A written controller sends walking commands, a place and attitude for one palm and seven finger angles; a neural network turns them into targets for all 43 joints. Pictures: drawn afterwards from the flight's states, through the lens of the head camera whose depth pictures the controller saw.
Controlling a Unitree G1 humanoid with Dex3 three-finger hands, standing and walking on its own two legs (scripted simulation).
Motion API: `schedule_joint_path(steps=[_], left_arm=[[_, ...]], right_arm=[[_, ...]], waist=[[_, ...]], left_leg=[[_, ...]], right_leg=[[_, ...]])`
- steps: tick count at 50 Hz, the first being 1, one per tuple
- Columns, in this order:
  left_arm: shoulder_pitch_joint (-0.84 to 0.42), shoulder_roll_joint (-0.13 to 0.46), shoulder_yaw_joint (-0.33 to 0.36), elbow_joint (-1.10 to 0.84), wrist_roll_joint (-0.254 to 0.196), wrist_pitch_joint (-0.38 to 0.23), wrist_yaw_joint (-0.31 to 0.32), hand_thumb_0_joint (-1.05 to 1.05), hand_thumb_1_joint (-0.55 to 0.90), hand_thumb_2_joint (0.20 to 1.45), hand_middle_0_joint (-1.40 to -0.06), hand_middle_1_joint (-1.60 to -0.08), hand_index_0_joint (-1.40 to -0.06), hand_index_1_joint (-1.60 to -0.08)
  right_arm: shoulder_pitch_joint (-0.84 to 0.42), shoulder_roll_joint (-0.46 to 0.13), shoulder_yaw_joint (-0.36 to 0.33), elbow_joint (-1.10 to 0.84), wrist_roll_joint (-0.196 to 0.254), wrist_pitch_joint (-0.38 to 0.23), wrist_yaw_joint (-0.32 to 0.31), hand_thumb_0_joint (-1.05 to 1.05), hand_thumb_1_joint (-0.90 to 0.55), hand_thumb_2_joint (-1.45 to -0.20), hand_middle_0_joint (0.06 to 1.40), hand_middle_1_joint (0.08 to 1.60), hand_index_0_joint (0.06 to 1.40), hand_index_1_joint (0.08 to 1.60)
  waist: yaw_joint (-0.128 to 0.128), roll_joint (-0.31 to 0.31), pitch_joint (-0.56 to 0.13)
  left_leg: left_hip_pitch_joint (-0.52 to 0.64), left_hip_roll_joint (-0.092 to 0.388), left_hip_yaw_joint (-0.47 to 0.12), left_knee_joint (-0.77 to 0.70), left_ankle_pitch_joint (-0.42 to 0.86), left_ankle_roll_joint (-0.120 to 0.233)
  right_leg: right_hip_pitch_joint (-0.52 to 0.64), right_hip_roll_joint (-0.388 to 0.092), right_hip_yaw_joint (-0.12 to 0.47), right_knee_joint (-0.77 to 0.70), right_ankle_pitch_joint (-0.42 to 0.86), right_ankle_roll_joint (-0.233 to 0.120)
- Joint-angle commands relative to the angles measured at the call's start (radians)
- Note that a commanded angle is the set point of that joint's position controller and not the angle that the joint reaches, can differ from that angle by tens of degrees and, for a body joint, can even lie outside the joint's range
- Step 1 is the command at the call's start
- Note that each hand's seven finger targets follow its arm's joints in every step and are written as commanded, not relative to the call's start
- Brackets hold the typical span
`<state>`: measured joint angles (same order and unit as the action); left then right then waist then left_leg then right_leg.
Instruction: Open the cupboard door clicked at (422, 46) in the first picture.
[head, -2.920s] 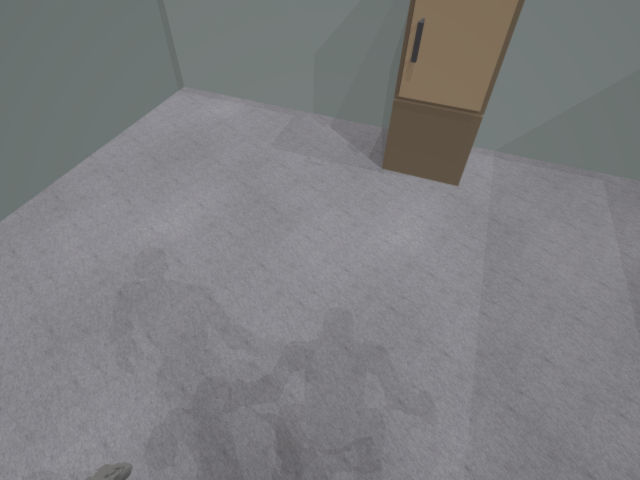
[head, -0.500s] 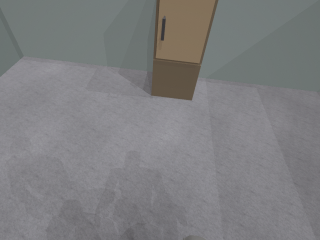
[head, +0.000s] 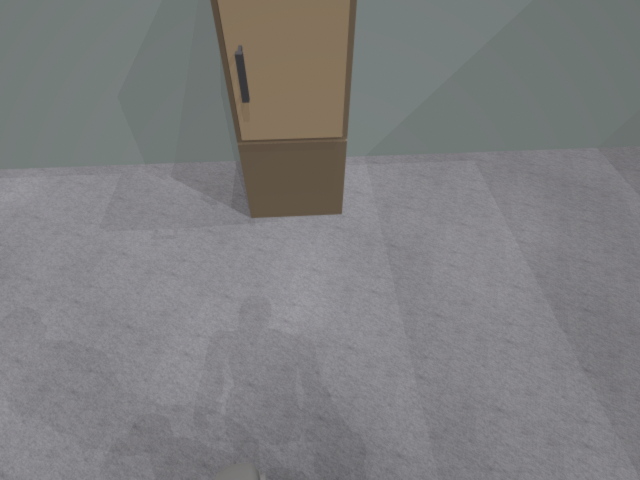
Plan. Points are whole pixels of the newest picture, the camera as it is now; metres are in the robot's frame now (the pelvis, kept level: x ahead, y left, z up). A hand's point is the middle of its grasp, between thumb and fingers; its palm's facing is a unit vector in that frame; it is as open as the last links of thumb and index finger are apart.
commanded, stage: walk to a spot facing it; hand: left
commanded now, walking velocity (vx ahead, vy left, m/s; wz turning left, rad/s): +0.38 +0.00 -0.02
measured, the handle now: (243, 74) +1.19 +0.27 -0.09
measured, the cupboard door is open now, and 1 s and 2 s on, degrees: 0 0 0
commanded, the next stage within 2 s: turn to face it in 0.62 s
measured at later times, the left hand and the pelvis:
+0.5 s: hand (169, 436) +0.21 +0.24 -0.18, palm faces +0.01 -0.99 -0.14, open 7.4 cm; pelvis +0.22 +0.07 +0.00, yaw -5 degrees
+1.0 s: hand (267, 264) +0.53 +0.13 -0.16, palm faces -0.17 -0.96 -0.20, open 7.3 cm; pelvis +0.39 -0.02 +0.00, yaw -10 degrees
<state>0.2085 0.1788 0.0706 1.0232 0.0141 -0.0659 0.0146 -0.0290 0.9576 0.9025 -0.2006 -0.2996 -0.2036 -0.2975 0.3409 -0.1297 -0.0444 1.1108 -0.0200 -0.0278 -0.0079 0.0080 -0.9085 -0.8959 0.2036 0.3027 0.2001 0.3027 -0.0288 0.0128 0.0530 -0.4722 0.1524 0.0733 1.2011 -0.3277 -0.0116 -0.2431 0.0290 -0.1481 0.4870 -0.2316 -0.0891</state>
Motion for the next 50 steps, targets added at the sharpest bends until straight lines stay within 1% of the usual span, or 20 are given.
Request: schedule_joint_path(steps=[1,10,12,13,14,15,16,19,23,30,35,37,38,39,40,41,42,45,47,50], left_arm=[[0.097,0.084,-0.003,0.008,0.008,-0.02,-0.002,0.0,0.9,0.9,-0.2,-0.3,-0.2,-0.3],[0.217,0.132,0.001,0.057,0.012,-0.018,-0.005,0.0,0.9,0.9,-0.2,-0.3,-0.2,-0.3],[0.218,0.137,0.001,0.064,0.009,-0.015,-0.004,0.0,0.9,0.9,-0.2,-0.3,-0.2,-0.3],[0.2,0.139,0.002,0.063,0.005,-0.013,-0.004,0.0,0.9,0.9,-0.2,-0.3,-0.2,-0.3],[0.2,0.111,-0.001,0.054,0.001,-0.013,-0.008,0.0,0.9,0.9,-0.2,-0.3,-0.2,-0.3],[0.225,0.052,-0.009,0.032,-0.009,-0.013,-0.016,0.0,0.9,0.9,-0.2,-0.3,-0.2,-0.3],[0.171,0.069,-0.011,0.003,-0.002,-0.017,-0.015,0.0,0.9,0.9,-0.2,-0.3,-0.2,-0.3],[0.084,0.062,0.0,0.016,0.007,0.003,-0.027,0.0,0.9,0.9,-0.2,-0.3,-0.2,-0.3],[0.151,-0.005,0.001,0.028,0.016,0.052,-0.031,0.0,0.9,0.9,-0.2,-0.3,-0.2,-0.3],[-0.014,0.007,0.014,-0.071,0.016,0.074,-0.052,0.0,0.9,0.9,-0.2,-0.3,-0.2,-0.3],[-0.101,0.013,0.012,-0.117,0.013,0.063,-0.053,0.0,0.9,0.9,-0.2,-0.3,-0.2,-0.3],[-0.001,0.034,0.012,-0.09,0.016,0.047,-0.044,0.0,0.9,0.9,-0.2,-0.3,-0.2,-0.3],[0.122,0.056,0.015,-0.049,0.022,0.034,-0.037,0.0,0.9,0.9,-0.2,-0.3,-0.2,-0.3],[0.251,0.142,0.033,-0.009,0.027,0.016,-0.024,0.0,0.9,0.9,-0.2,-0.3,-0.2,-0.3],[0.319,0.256,0.055,0.013,0.02,0.002,-0.012,0.0,0.9,0.9,-0.2,-0.3,-0.2,-0.3],[0.306,0.27,0.049,0.006,-0.008,0.008,-0.002,0.0,0.9,0.9,-0.2,-0.3,-0.2,-0.3],[0.203,0.233,0.035,-0.005,-0.004,0.012,0.004,0.0,0.9,0.9,-0.2,-0.3,-0.2,-0.3],[0.022,0.126,0.0,-0.044,0.0,0.012,0.015,0.0,0.9,0.9,-0.2,-0.3,-0.2,-0.3],[-0.045,0.099,-0.013,-0.056,0.005,0.015,0.018,0.0,0.9,0.9,-0.2,-0.3,-0.2,-0.3],[-0.045,0.101,-0.013,-0.052,0.007,0.03,0.02,0.0,0.9,0.9,-0.2,-0.3,-0.2,-0.3]], right_arm=[[0.059,-0.032,-0.01,-0.05,-0.007,0.004,0.014,0.0,-0.9,-0.9,0.2,0.3,0.2,0.3],[-0.229,-0.075,-0.009,-0.155,-0.002,-0.028,0.04,0.0,-0.9,-0.9,0.2,0.3,0.2,0.3],[-0.185,-0.095,-0.013,-0.141,-0.004,-0.035,0.033,0.0,-0.9,-0.9,0.2,0.3,0.2,0.3],[-0.082,-0.116,-0.02,-0.108,-0.007,-0.04,0.025,0.0,-0.9,-0.9,0.2,0.3,0.2,0.3],[0.067,-0.182,-0.037,-0.065,-0.013,-0.048,0.014,0.0,-0.9,-0.9,0.2,0.3,0.2,0.3],[0.202,-0.3,-0.065,-0.034,-0.027,-0.053,0.005,0.0,-0.9,-0.9,0.2,0.3,0.2,0.3],[0.238,-0.312,-0.06,-0.025,-0.013,-0.042,0.0,0.0,-0.9,-0.9,0.2,0.3,0.2,0.3],[0.032,-0.17,-0.024,-0.07,-0.007,-0.052,-0.007,0.0,-0.9,-0.9,0.2,0.3,0.2,0.3],[-0.005,-0.12,-0.012,-0.066,-0.003,-0.064,-0.014,0.0,-0.9,-0.9,0.2,0.3,0.2,0.3],[0.034,-0.144,-0.027,-0.062,-0.002,-0.062,-0.016,0.0,-0.9,-0.9,0.2,0.3,0.2,0.3],[0.085,-0.168,-0.04,-0.049,-0.01,-0.044,-0.015,0.0,-0.9,-0.9,0.2,0.3,0.2,0.3],[0.073,-0.182,-0.039,-0.049,-0.008,-0.038,-0.016,0.0,-0.9,-0.9,0.2,0.3,0.2,0.3],[0.059,-0.187,-0.035,-0.05,-0.003,-0.037,-0.014,0.0,-0.9,-0.9,0.2,0.3,0.2,0.3],[0.072,-0.158,-0.027,-0.049,0.007,-0.036,-0.004,0.0,-0.9,-0.9,0.2,0.3,0.2,0.3],[0.141,-0.076,-0.013,-0.066,0.021,-0.034,-0.003,0.0,-0.9,-0.9,0.2,0.3,0.2,0.3],[0.102,-0.102,-0.013,-0.081,0.028,-0.016,-0.013,0.0,-0.9,-0.9,0.2,0.3,0.2,0.3],[0.097,-0.076,-0.011,-0.065,0.026,-0.009,-0.014,0.0,-0.9,-0.9,0.2,0.3,0.2,0.3],[0.073,-0.062,-0.006,-0.037,0.008,0.017,-0.013,0.0,-0.9,-0.9,0.2,0.3,0.2,0.3],[0.12,-0.038,0.003,-0.022,0.006,0.04,-0.014,0.0,-0.9,-0.9,0.2,0.3,0.2,0.3],[0.105,-0.024,0.004,-0.032,0.005,0.055,-0.006,0.0,-0.9,-0.9,0.2,0.3,0.2,0.3]], waist=[[-0.007,-0.11,0.011],[0.069,-0.105,0.066],[0.035,-0.073,0.047],[-0.017,-0.033,-0.003],[-0.075,0.076,-0.09],[-0.105,0.312,-0.197],[-0.109,0.301,-0.193],[-0.035,0.072,0.022],[0.036,0.101,0.037],[0.029,0.107,0.103],[-0.005,0.112,0.099],[0.04,0.099,0.032],[0.096,0.071,-0.055],[0.154,-0.074,-0.167],[0.14,-0.325,-0.328],[0.133,-0.234,-0.365],[0.094,-0.151,-0.26],[0.03,-0.113,-0.09],[-0.018,-0.091,-0.063],[-0.01,-0.119,-0.057]], left_leg=[[-0.029,0.031,-0.007,-0.165,0.092,-0.027],[-0.034,-0.017,0.058,-0.544,0.109,-0.008],[0.1,-0.057,0.101,-0.625,0.101,0.004],[0.26,-0.081,0.113,-0.687,0.138,0.014],[0.506,-0.014,0.013,-0.732,0.156,0.048],[0.709,0.265,-0.336,-0.814,0.189,0.148],[0.704,0.36,-0.455,-0.915,0.208,0.2],[0.396,0.285,-0.241,-0.979,0.146,0.146],[0.273,0.195,-0.004,-1.023,0.163,0.104],[0.366,0.194,0.132,-1.035,0.262,0.12],[0.467,0.21,0.207,-0.911,0.502,0.102],[0.465,0.208,0.219,-0.739,0.743,0.092],[0.428,0.171,0.236,-0.577,0.768,0.063],[0.262,0.106,0.247,-0.327,0.527,0.018],[0.018,-0.07,0.187,-0.002,-0.237,-0.03],[0.043,-0.062,0.012,0.094,-0.309,-0.014],[0.02,-0.033,-0.017,0.122,-0.239,-0.014],[0.047,0.007,-0.069,0.064,-0.09,-0.016],[0.11,0.002,-0.059,-0.061,-0.066,-0.026],[0.129,-0.027,-0.011,-0.186,-0.054,-0.035]], right_leg=[[-0.059,-0.26,0.207,-0.302,0.115,-0.085],[0.14,-0.294,0.226,-0.239,0.215,-0.071],[0.13,-0.275,0.201,-0.149,0.34,-0.053],[0.089,-0.236,0.157,-0.017,0.412,-0.031],[-0.039,-0.175,0.108,0.208,0.366,0.009],[-0.267,-0.048,0.006,0.532,-0.055,0.064],[-0.368,-0.033,0.094,0.729,-0.327,0.059],[-0.398,-0.153,0.151,0.796,-0.144,0.065],[-0.33,-0.165,0.133,0.712,-0.022,0.088],[-0.435,-0.191,0.08,0.44,0.096,0.114],[-0.347,-0.122,0.004,0.22,0.048,0.08],[-0.168,-0.068,-0.023,0.155,0.029,0.051],[0.017,-0.041,-0.037,0.074,0.106,0.043],[0.269,-0.155,0.081,0.035,0.334,0.019],[0.493,-0.456,0.476,0.006,0.716,-0.104],[0.416,-0.493,0.48,-0.07,0.788,-0.163],[0.318,-0.472,0.385,-0.102,0.669,-0.16],[0.013,-0.4,0.231,-0.183,0.452,-0.061],[-0.097,-0.373,0.124,-0.214,0.344,-0.041],[-0.104,-0.351,0.073,-0.242,0.223,-0.041]])
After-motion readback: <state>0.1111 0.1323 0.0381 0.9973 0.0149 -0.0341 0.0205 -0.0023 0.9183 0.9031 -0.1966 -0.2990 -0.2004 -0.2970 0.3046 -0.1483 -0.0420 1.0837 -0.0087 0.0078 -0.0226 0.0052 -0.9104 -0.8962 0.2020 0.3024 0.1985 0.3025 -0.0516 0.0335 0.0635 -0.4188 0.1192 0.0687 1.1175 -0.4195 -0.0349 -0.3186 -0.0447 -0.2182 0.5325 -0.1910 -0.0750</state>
